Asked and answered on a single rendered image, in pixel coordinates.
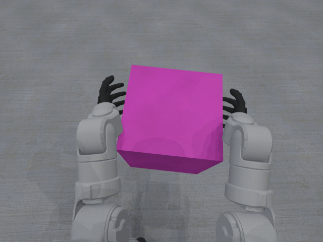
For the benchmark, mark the carton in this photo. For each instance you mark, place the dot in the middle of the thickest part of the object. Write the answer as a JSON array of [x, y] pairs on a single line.
[[172, 120]]

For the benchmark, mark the robot right hand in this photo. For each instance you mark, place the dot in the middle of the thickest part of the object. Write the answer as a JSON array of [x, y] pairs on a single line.
[[239, 104]]

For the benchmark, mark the right robot forearm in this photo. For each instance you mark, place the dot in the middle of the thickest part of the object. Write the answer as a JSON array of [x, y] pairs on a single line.
[[250, 164]]

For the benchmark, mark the left robot upper arm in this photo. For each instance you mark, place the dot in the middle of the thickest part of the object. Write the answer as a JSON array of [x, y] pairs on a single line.
[[100, 223]]

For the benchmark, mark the right robot upper arm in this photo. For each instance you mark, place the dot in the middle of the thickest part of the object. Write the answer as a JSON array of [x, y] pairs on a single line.
[[238, 226]]

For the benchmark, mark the left robot forearm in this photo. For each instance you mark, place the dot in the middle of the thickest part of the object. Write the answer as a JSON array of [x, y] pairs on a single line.
[[96, 156]]

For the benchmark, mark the robot left hand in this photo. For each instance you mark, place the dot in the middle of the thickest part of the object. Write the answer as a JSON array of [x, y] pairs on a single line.
[[105, 91]]

